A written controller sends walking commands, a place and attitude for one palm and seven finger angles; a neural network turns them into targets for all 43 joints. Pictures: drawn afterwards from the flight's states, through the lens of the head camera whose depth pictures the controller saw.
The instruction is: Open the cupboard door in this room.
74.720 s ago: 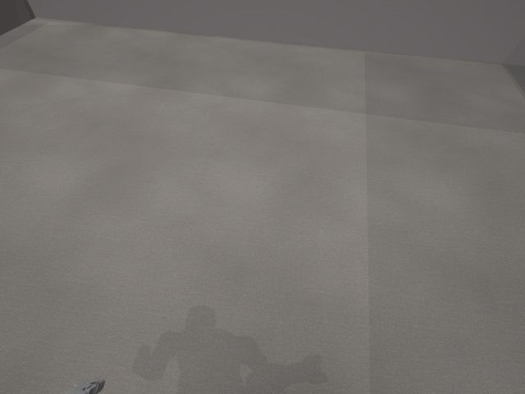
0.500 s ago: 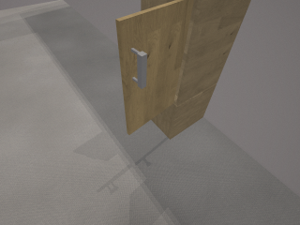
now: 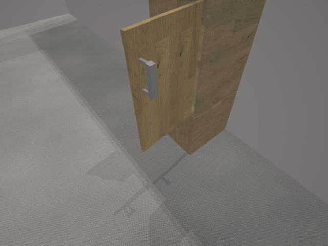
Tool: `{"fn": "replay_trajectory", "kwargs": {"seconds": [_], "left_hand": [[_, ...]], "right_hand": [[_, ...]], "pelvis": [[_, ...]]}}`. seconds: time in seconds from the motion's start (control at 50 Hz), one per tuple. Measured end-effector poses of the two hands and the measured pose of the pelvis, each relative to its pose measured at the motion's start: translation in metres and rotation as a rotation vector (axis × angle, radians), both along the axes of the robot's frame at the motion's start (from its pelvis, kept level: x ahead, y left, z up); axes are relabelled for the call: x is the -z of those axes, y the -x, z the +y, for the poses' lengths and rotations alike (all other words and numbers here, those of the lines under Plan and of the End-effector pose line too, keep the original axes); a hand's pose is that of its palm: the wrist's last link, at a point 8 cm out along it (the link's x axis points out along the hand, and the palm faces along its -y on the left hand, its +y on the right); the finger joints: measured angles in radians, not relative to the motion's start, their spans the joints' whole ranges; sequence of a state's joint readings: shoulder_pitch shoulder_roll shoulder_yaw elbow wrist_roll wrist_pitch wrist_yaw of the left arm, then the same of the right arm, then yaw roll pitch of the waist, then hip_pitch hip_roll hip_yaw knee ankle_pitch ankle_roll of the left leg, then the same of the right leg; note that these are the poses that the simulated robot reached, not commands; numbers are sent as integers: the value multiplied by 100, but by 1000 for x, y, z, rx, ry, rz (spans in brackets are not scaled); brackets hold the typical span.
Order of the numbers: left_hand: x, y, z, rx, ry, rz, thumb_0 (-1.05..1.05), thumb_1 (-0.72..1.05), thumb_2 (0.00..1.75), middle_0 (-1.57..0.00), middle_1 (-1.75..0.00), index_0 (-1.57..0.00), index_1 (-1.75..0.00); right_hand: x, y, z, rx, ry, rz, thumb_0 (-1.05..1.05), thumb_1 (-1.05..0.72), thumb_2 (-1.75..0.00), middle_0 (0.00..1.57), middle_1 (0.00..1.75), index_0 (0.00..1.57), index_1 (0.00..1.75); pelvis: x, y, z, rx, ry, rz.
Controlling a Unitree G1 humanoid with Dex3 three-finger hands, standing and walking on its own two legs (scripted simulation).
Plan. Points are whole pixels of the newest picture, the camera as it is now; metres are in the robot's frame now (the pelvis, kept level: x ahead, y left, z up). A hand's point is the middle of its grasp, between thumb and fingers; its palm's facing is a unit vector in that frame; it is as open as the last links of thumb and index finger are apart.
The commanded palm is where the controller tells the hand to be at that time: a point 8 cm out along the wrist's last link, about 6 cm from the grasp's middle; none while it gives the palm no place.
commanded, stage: let the arm hang, fingers relaxed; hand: left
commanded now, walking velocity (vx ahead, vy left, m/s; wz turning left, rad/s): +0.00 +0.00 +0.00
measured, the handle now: (147, 79) +0.61 +0.09 +0.08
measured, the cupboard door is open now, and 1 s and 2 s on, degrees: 96 96 96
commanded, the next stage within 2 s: look to check the result in 0.20 s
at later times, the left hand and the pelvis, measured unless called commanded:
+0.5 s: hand out of the picture +0.08 +0.22 -0.15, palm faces -0.02 -0.95 -0.32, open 7.4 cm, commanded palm none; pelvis +0.01 -0.01 +0.01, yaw +0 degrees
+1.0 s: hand out of the picture +0.12 +0.22 -0.15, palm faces -0.03 -0.94 -0.33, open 7.4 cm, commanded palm none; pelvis +0.04 -0.01 +0.01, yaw +0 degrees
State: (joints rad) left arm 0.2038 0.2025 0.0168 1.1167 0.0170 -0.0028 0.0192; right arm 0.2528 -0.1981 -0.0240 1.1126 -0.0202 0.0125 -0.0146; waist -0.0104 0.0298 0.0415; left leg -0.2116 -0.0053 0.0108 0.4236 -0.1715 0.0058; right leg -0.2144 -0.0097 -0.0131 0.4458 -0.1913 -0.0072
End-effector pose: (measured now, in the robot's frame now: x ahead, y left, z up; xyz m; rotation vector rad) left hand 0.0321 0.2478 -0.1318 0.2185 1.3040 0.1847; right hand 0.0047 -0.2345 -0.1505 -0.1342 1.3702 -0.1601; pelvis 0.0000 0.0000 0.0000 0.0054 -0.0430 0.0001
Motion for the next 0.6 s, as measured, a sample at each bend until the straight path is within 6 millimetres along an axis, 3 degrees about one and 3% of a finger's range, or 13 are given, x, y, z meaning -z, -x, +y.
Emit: {"fn": "replay_trajectory", "kwargs": {"seconds": [0.2, 0.6], "left_hand": [[-7, -36, 2, 39, -15, -61, 1, 91, 90, -20, -30, -20, -30], [-14, -43, 19, 37, -66, -4, 1, 91, 90, -20, -30, -20, -30]], "right_hand": [[-7, -22, -20, -10, 36, -40, 0, -91, -90, 20, 30, 20, 30], [-15, -54, -47, -46, 81, -30, 0, -91, -90, 20, 30, 20, 30]], "pelvis": [[-2, -5, -5, 4, 0, -2], [-6, -20, -11, 1, 2, 9]]}}
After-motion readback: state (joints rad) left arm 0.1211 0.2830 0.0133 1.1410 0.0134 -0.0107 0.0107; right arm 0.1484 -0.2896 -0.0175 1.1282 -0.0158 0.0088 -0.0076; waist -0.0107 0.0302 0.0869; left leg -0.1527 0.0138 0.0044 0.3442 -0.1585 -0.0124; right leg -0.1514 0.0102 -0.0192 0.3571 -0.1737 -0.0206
